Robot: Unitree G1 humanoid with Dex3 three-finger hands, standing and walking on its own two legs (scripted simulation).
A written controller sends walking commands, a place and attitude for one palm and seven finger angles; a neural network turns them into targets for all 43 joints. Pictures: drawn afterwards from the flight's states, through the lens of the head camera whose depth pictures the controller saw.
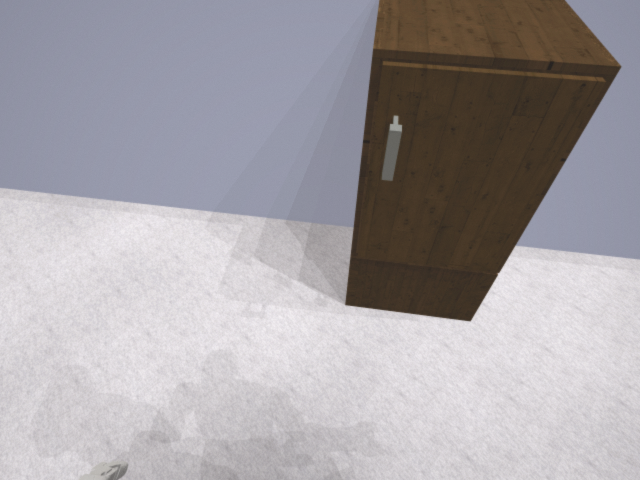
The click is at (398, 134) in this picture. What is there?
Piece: cupboard door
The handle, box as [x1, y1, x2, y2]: [382, 115, 401, 180]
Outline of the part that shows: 394,115 393,123 390,124 382,170 382,179 392,180 401,133 401,125 397,124 397,116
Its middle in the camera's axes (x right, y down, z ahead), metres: +0.16 -0.20 +0.86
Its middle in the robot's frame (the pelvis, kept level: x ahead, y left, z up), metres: +0.78 -0.12 -0.03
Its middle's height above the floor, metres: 0.75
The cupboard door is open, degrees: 0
